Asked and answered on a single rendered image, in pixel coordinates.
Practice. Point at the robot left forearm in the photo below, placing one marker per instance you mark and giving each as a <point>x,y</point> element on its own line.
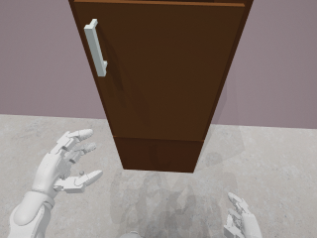
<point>31,217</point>

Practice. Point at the cupboard door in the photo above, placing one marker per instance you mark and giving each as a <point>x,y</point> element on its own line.
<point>165,62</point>

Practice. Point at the right robot hand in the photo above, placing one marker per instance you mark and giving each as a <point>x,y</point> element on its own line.
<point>246,224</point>

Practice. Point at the handle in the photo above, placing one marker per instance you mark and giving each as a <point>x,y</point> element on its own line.
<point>93,43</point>

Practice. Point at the left robot hand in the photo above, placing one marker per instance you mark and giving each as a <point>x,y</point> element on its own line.
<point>53,165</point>

